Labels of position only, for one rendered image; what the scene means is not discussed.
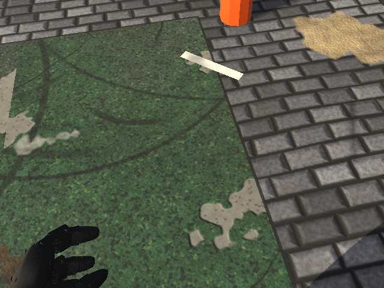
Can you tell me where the robot left hand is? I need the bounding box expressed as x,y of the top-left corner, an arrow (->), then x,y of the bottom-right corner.
10,224 -> 108,288

